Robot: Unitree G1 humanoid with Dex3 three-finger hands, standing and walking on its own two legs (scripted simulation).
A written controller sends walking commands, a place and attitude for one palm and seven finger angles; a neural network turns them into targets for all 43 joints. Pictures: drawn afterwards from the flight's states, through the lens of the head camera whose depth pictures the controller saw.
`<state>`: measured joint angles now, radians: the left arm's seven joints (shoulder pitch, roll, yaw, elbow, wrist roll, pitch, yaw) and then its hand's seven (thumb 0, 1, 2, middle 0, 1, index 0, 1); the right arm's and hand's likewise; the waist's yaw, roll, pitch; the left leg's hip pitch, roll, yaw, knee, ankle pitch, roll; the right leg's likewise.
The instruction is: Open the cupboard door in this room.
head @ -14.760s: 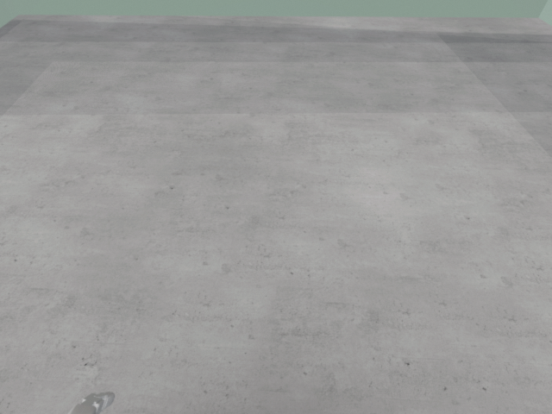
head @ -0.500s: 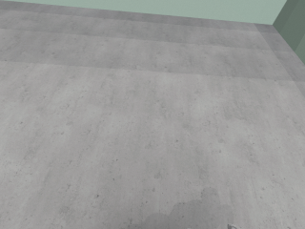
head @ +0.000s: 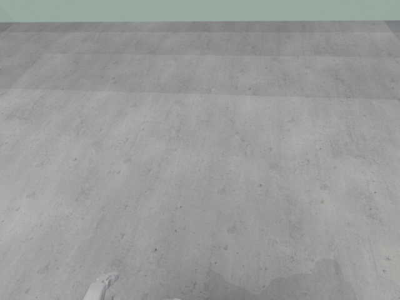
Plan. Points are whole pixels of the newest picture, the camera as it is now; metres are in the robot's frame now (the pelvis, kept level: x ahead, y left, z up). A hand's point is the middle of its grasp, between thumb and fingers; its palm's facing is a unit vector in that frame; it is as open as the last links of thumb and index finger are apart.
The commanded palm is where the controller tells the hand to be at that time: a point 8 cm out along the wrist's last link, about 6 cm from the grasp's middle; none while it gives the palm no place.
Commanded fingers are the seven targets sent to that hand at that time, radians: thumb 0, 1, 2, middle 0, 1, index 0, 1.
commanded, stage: turn or walk to find it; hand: left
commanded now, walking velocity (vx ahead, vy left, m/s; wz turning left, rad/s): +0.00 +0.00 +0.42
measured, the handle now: out of the picture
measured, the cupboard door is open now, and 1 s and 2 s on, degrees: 0 0 0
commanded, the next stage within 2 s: none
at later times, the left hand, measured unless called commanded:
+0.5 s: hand out of the picture -0.08 +0.23 -0.18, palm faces +0.32 -0.92 -0.24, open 7.3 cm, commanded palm none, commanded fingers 0.00 0.90 0.90 -0.20 -0.30 -0.20 -0.30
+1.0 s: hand out of the picture -0.02 +0.23 -0.14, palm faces +0.41 -0.87 -0.27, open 7.3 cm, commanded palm none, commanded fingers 0.00 0.90 0.90 -0.20 -0.30 -0.20 -0.30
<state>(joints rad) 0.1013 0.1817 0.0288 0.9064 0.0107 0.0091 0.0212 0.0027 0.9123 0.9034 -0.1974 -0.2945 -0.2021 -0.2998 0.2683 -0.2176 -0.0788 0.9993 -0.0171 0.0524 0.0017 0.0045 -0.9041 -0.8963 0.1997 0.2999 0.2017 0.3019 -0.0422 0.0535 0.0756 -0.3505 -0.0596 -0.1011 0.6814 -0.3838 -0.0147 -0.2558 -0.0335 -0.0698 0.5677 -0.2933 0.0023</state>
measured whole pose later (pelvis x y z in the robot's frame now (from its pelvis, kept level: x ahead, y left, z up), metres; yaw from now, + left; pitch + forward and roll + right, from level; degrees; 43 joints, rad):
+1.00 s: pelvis -0.05 +0.00 +0.00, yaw +25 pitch +0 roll +1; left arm 0.10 0.20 0.04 0.91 0.00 0.03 0.02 0.00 0.91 0.90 -0.20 -0.29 -0.20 -0.30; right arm 0.26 -0.20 -0.07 0.98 -0.02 0.04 0.00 0.00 -0.90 -0.90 0.20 0.30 0.20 0.30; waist -0.04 0.03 0.07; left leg -0.30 -0.06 -0.10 0.51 -0.21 0.00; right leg -0.27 -0.04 -0.03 0.59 -0.33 0.07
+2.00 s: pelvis -0.11 -0.02 +0.01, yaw +51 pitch +0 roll +0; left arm 0.10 0.22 0.05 0.94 0.00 0.05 0.02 0.00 0.91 0.90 -0.20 -0.29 -0.20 -0.30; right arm 0.23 -0.19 -0.05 0.98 -0.03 0.03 0.00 0.00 -0.90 -0.90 0.20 0.30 0.20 0.30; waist -0.03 0.01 0.08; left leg -0.24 -0.05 -0.08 0.46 -0.22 0.03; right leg -0.37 -0.05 -0.02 0.83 -0.44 0.09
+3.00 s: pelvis -0.11 -0.08 +0.00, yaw +75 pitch -1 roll +1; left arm 0.13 0.22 0.04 0.94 0.00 0.04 0.01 0.00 0.91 0.90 -0.20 -0.29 -0.20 -0.30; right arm 0.19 -0.20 -0.06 0.96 -0.03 0.03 0.00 0.00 -0.90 -0.90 0.20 0.30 0.20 0.30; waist -0.02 0.02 0.08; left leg -0.25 -0.03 -0.06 0.50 -0.23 0.00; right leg -0.34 -0.06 -0.04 0.74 -0.41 0.08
